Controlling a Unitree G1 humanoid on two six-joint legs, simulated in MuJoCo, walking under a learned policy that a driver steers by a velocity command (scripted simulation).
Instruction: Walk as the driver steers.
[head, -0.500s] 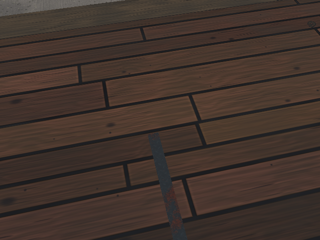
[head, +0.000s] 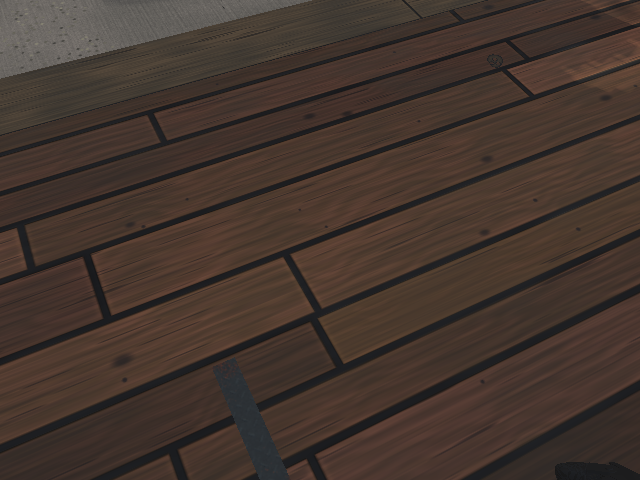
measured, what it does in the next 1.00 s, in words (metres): steps on the spot, turning left: right foot, then left foot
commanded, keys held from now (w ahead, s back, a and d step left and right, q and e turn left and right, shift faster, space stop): e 0.10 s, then q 0.90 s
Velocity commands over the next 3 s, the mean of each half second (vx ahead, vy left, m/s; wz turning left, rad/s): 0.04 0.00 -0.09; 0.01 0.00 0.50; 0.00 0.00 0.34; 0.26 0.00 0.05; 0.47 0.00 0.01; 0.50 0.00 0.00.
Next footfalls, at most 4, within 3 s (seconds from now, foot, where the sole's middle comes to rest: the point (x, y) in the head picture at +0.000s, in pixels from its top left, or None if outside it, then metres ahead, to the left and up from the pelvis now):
0.30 right None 0.06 -0.15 -0.77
0.64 left None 0.06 0.11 -0.77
1.16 right None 0.13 -0.10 -0.77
1.50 left None -0.01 0.13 -0.76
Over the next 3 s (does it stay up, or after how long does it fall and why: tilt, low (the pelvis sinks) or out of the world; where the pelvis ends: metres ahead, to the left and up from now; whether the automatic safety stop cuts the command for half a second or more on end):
stays up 0.63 0.26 0.01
